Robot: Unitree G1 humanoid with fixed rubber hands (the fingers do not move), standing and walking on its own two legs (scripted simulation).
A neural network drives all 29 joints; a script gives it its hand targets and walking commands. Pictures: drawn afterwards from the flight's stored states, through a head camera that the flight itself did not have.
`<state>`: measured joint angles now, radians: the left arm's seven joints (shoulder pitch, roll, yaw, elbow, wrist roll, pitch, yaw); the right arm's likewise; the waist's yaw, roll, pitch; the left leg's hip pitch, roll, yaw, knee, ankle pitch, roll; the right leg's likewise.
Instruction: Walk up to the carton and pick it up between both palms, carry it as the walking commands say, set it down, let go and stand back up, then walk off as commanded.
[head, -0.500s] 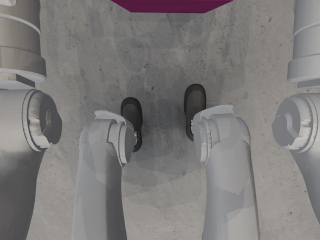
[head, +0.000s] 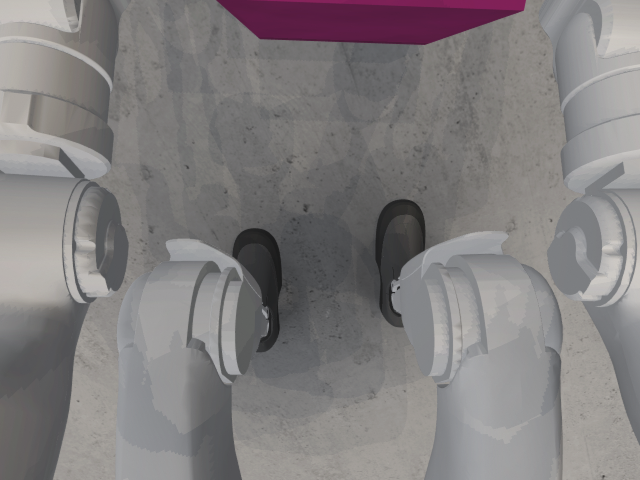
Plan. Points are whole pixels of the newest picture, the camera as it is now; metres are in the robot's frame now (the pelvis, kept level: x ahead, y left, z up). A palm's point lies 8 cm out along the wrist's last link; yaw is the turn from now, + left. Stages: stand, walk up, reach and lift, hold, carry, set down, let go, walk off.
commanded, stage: reach and lift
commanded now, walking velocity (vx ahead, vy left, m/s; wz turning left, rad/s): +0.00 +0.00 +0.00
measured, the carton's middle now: out of the picture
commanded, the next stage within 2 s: none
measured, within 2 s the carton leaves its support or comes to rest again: leaves its support in 1.76 s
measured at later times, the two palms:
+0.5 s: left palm out of the picture +0.59 +0.14 -0.21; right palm out of the picture +0.54 -0.22 -0.22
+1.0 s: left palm out of the picture +0.58 +0.09 -0.21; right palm out of the picture +0.56 -0.22 -0.21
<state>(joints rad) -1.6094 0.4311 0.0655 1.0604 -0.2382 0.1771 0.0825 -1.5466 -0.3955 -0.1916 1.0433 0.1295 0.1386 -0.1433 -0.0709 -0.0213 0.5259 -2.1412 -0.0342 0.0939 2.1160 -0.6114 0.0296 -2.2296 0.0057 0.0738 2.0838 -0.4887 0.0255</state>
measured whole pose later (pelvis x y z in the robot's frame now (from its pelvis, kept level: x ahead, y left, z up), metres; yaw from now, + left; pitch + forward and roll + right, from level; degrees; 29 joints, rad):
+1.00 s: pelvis +0.00 +0.00 -0.02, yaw +1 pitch +34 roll +4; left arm -1.68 0.33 -0.02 1.16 -0.15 0.14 0.11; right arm -1.65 -0.38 -0.19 1.21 0.14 0.08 -0.12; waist -0.08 -0.06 0.52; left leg -2.17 -0.05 0.09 2.19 -0.62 0.03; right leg -2.26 -0.01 0.07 2.17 -0.51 0.02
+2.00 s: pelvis +0.00 +0.00 -0.02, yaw +1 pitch +30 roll +3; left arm -1.64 0.34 0.09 0.97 -0.15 0.31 0.15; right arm -1.59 -0.32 -0.19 0.96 0.14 0.28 -0.19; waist -0.07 0.01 0.52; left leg -2.10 -0.05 0.09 2.21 -0.63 0.03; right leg -2.18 -0.01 0.07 2.19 -0.52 0.02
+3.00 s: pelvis -0.01 +0.00 +0.05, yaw -2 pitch +24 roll +2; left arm -1.49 0.20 0.32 0.80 0.11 0.47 0.08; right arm -1.43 -0.22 -0.35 0.80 0.03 0.41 -0.17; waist -0.05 0.00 0.47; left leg -1.81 -0.05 0.07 2.01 -0.62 0.04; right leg -1.89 0.03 0.07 1.97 -0.50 0.04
